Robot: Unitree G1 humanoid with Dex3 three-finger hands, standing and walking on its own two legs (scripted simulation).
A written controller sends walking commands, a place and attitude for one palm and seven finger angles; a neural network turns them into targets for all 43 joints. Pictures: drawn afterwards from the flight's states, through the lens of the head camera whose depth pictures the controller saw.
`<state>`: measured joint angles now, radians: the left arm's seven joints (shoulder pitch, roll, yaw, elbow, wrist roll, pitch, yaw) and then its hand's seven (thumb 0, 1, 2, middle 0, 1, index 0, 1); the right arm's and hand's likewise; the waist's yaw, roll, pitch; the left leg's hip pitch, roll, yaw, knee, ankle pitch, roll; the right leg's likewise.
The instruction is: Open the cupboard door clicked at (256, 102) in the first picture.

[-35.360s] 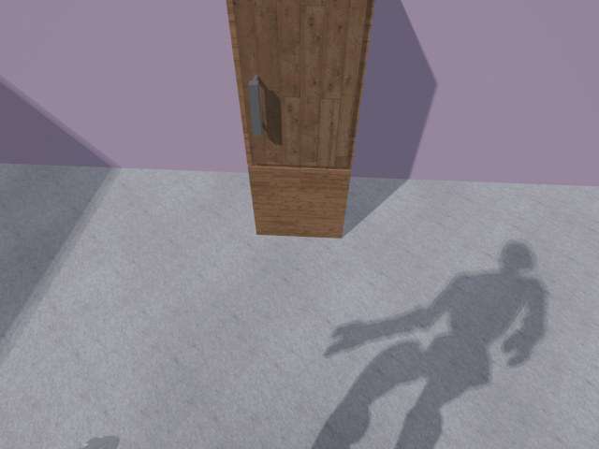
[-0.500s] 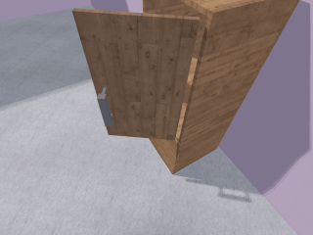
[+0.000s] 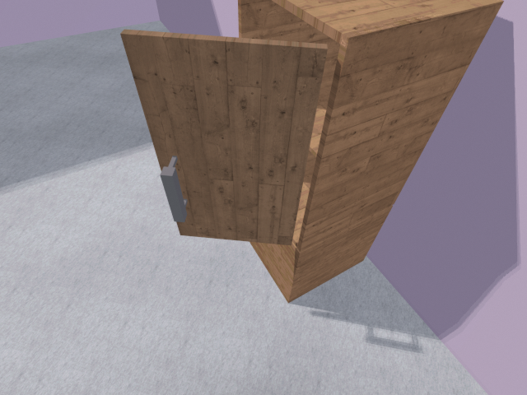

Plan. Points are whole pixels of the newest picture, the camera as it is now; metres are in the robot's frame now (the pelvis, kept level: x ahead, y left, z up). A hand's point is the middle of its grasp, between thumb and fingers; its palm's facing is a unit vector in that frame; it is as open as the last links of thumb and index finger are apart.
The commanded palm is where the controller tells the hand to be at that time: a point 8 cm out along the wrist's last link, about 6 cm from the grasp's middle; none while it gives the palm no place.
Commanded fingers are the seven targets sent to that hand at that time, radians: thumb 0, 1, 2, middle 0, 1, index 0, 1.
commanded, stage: come to a stop and stand still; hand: left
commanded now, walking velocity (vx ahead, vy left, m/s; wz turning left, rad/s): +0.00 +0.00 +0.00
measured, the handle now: (177, 189) +0.56 +0.24 -0.10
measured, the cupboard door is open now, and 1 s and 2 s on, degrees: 55 55 55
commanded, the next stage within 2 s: look again from close up in 0.66 s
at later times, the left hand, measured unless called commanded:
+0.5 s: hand out of the picture +0.04 +0.24 -0.15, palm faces +0.04 -0.95 -0.32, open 7.4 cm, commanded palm none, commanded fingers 0.00 0.90 0.90 -0.20 -0.30 -0.20 -0.30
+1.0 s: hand out of the picture -0.03 +0.21 -0.17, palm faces +0.02 -0.98 -0.21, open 7.4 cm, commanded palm none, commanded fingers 0.00 0.90 0.90 -0.20 -0.30 -0.20 -0.30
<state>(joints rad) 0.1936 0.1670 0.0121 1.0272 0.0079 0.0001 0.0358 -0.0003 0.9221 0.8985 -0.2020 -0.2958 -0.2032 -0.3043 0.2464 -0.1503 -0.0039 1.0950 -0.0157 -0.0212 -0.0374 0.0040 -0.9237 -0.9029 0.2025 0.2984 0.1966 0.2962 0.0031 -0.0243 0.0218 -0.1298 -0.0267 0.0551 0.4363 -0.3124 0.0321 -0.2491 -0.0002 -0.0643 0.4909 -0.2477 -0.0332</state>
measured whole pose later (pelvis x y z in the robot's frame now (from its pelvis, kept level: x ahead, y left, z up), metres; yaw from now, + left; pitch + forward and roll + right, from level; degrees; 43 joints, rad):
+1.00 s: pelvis -0.04 +0.02 +0.01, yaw +2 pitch -3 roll +0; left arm 0.26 0.21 -0.02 1.10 0.01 0.00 0.03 0.01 0.90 0.90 -0.20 -0.30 -0.20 -0.30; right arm 0.25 -0.21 0.01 1.13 -0.01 0.00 0.00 0.00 -0.91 -0.90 0.20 0.30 0.20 0.30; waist 0.00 -0.03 0.03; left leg -0.11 -0.05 0.04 0.38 -0.23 0.06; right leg -0.19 -0.02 -0.08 0.37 -0.13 -0.01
